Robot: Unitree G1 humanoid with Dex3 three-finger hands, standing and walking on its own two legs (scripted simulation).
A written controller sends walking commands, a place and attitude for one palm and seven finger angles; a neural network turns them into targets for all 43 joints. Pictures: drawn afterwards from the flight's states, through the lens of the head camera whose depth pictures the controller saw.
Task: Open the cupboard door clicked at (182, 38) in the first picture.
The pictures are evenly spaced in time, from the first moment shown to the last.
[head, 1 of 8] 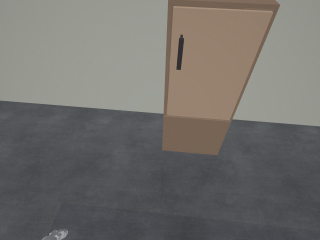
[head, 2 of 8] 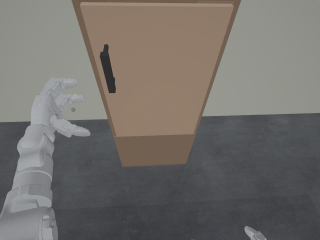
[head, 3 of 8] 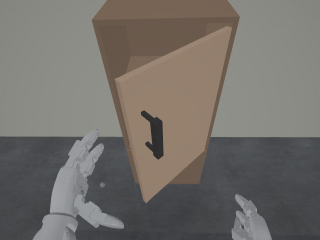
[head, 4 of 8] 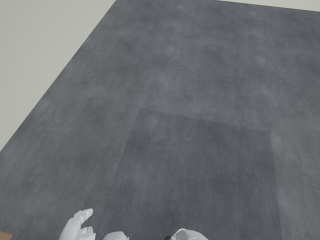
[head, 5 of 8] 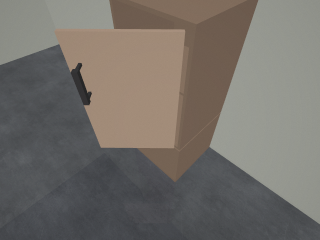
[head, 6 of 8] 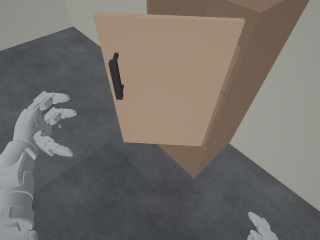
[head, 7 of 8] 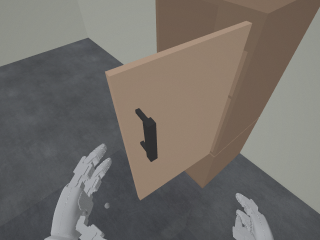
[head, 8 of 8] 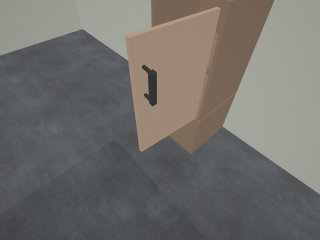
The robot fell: no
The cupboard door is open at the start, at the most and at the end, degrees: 0 88 84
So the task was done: yes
